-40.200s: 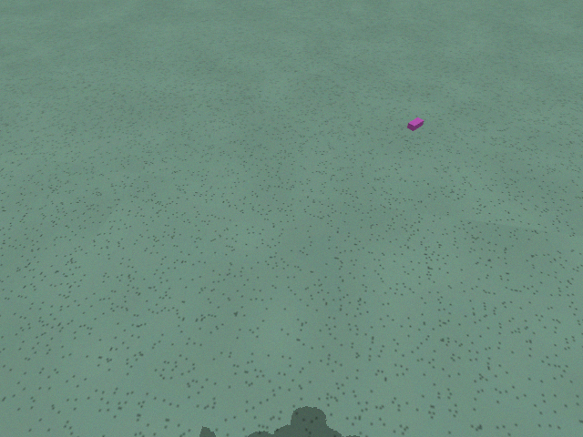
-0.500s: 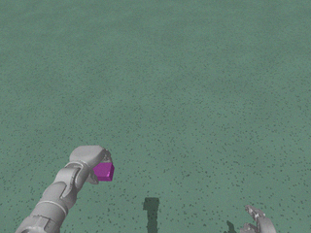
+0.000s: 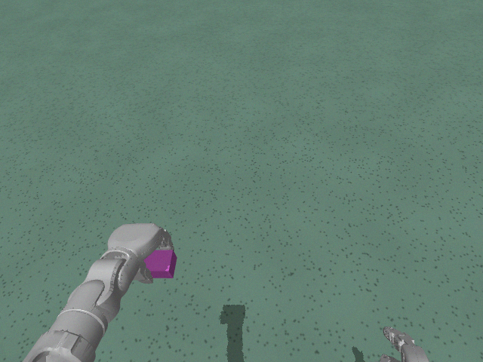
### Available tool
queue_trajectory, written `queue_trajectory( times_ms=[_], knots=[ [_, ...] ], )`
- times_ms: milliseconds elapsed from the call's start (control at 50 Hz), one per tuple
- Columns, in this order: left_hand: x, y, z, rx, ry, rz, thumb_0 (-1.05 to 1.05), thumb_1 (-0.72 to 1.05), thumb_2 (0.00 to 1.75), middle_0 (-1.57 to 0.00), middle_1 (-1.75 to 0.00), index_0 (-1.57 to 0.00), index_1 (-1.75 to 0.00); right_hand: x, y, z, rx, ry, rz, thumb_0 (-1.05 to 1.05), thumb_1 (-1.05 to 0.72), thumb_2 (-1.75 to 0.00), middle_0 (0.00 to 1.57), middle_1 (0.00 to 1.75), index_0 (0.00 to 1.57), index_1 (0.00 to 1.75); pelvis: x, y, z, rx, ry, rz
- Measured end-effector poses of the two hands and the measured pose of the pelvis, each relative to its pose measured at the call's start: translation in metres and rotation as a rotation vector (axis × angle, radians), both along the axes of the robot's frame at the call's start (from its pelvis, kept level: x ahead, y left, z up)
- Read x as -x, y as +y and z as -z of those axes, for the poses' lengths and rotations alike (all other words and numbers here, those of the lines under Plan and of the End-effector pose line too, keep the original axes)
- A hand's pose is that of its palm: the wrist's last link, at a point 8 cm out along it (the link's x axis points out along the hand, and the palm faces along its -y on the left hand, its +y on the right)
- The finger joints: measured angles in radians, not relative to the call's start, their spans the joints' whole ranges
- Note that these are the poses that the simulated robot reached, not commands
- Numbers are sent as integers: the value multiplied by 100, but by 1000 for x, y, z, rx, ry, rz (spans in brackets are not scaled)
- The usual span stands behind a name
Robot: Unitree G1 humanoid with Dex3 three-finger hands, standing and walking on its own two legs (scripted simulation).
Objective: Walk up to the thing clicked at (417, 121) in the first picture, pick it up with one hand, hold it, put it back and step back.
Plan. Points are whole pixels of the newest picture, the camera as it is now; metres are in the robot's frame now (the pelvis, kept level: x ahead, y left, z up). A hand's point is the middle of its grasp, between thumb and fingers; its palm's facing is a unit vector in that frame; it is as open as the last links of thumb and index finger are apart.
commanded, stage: crouch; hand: left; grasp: from above
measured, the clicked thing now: (151, 263) +0.31 +0.22 -0.07
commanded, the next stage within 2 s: lower in 2.00 s
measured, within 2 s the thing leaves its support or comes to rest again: neither
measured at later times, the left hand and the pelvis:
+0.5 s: hand (158, 279) +0.31 +0.23 -0.15, palm faces -0.42 +0.05 -0.91, open 7.2 cm; pelvis -0.03 +0.00 -0.06, yaw +1 degrees
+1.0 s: hand (184, 296) +0.36 +0.23 -0.40, palm faces -0.46 +0.03 -0.89, open 7.2 cm; pelvis -0.07 +0.01 -0.27, yaw +0 degrees
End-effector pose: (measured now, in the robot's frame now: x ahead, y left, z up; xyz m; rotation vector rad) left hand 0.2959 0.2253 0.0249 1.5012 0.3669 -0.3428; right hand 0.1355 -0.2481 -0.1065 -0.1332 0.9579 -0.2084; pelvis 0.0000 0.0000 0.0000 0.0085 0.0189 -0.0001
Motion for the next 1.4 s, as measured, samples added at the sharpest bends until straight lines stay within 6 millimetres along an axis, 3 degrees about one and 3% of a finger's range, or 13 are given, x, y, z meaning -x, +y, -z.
queue_trajectory(
  times_ms=[220,400,500,640,760,880,980,1120,1260,1400],
  knots=[
    [2,1,13,-5,18,4,-1,42,7,-99,-13,-101,-12,4,-3,1,4,17,5,1,-91,-90,20,30,20,30,0,-1,1,0,13,-5],
    [-2,3,70,-46,13,40,-1,41,5,-102,-10,-104,-8,22,-13,25,52,89,-20,1,-91,-90,20,30,20,30,13,-3,26,6,127,-21],
    [-15,2,115,-78,-20,51,-1,41,4,-103,-9,-105,-7,49,-25,59,92,158,-14,1,-91,-90,20,30,20,30,26,-1,60,18,231,-27],
    [-36,2,190,-100,-31,49,-1,40,4,-104,-8,-106,-7,103,-34,123,139,275,22,0,-91,-90,20,30,20,30,44,3,121,37,376,-30],
    [-54,2,251,-100,-45,33,-1,39,7,-104,-9,-106,-7,146,-29,180,142,367,55,1,-91,-90,20,30,20,30,57,6,175,47,471,-28],
    [-65,3,309,-98,-9,17,-1,39,8,-103,-10,-105,-8,169,-16,231,113,414,54,1,-91,-90,20,30,20,30,67,8,222,55,539,-25],
    [-68,5,359,-76,21,23,-1,40,10,-102,-11,-103,-10,170,-10,268,95,422,26,1,-91,-90,20,30,20,30,71,8,258,63,583,-25],
    [-75,9,417,-57,11,37,-1,40,10,-101,-12,-103,-10,155,-10,308,103,422,-40,0,-91,-90,20,30,20,30,71,7,300,77,624,-22],
    [-86,16,455,-61,1,21,-1,40,10,-101,-12,-103,-10,139,-18,336,122,412,-87,0,-91,-90,20,30,20,30,71,6,332,87,636,-18],
    [-91,17,482,-58,11,9,-1,40,10,-101,-12,-103,-11,140,-23,354,126,426,-97,0,-92,-90,20,30,20,30,72,5,353,90,633,-9]
  ],
)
